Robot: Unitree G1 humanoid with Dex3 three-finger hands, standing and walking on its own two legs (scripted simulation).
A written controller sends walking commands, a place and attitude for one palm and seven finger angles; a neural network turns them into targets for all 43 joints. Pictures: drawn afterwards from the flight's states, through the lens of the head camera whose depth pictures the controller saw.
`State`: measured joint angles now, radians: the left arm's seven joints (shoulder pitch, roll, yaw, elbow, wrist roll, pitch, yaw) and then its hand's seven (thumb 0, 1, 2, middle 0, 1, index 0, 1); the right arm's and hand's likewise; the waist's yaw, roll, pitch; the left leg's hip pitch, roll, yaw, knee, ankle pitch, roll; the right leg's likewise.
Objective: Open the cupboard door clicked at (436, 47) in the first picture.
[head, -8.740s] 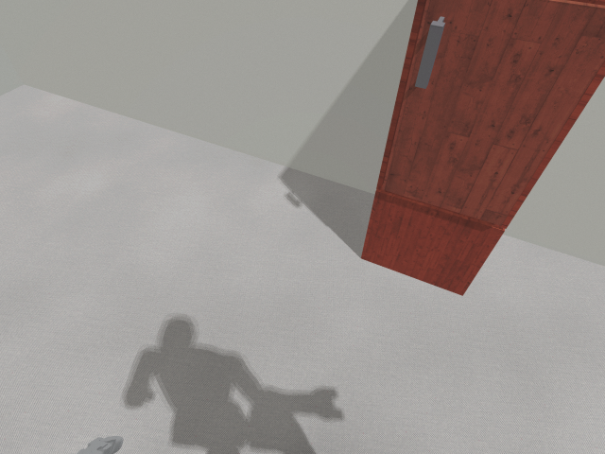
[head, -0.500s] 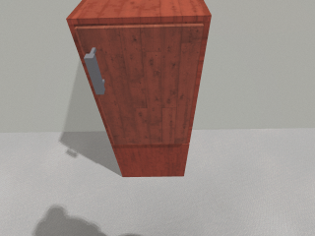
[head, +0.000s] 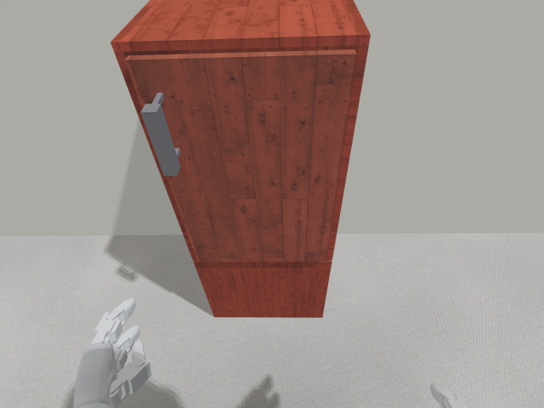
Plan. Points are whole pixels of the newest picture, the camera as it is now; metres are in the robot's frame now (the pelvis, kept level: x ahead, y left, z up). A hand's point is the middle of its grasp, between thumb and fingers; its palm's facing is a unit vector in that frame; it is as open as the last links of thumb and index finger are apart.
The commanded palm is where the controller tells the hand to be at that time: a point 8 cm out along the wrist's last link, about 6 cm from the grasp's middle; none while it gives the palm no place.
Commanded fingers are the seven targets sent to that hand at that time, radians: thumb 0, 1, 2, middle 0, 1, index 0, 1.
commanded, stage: raise the hand with hooked fingers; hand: left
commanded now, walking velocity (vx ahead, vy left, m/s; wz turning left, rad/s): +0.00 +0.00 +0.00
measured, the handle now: (165, 134) +0.55 +0.22 +0.13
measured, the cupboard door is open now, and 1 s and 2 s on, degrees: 0 0 0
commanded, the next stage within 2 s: move the hooked fingers beside the handle in 1.90 s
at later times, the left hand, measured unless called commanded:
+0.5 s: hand (142, 358) +0.19 +0.19 +0.02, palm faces -0.10 -0.99 -0.08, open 10.3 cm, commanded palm +0.15 +0.26 +0.04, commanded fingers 0.00 0.06 0.54 -0.26 -0.84 -0.26 -0.84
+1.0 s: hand (76, 303) +0.23 +0.26 +0.10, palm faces +0.05 -1.00 -0.06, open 13.2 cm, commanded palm +0.20 +0.31 +0.10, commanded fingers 0.00 -0.50 0.30 -0.30 -1.20 -0.30 -1.20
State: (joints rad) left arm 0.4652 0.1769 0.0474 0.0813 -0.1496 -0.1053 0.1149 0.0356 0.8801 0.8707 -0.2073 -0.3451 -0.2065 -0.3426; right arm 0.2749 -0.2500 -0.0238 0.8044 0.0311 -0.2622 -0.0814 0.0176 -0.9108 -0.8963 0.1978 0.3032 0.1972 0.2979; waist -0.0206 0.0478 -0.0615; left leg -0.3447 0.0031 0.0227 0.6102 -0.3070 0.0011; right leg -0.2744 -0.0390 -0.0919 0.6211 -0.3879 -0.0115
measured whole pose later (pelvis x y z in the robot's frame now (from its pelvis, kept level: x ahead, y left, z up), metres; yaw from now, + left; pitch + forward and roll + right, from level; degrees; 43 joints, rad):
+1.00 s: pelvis -0.03 +0.02 -0.01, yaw -1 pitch +3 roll -2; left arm 0.16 0.36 0.35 0.06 -0.35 -0.19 -0.33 -0.01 -0.31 0.39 -0.29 -1.07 -0.29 -1.07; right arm 0.25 -0.25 0.03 0.60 0.06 -0.27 -0.10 0.02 -0.90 -0.90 0.20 0.30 0.20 0.30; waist 0.01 0.02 -0.06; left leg -0.46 0.03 0.03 0.74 -0.34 0.02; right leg -0.37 -0.02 -0.08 0.69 -0.38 0.00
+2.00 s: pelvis -0.01 -0.01 +0.01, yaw -2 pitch +1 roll +0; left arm -0.12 0.43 0.45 0.30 -0.35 0.04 -0.44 -0.02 -0.50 0.30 -0.31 -1.20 -0.31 -1.20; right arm 0.24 -0.28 0.05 0.60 0.08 -0.18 -0.11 0.02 -0.90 -0.90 0.20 0.30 0.20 0.30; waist 0.03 0.05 -0.04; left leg -0.30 0.04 0.03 0.56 -0.27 -0.02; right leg -0.23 0.01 -0.08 0.55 -0.34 -0.03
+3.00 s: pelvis -0.02 +0.01 +0.00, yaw -3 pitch +7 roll -1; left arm -0.67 0.57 0.46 0.93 -0.21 -0.14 -0.41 -0.02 -0.50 0.30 -0.31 -1.20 -0.31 -1.20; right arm 0.33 -0.29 0.05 0.63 0.05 -0.09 -0.09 0.01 -0.90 -0.90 0.20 0.30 0.20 0.30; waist -0.06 0.01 -0.04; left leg -0.46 0.04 0.05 0.64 -0.29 0.01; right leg -0.39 0.00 -0.06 0.59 -0.33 0.00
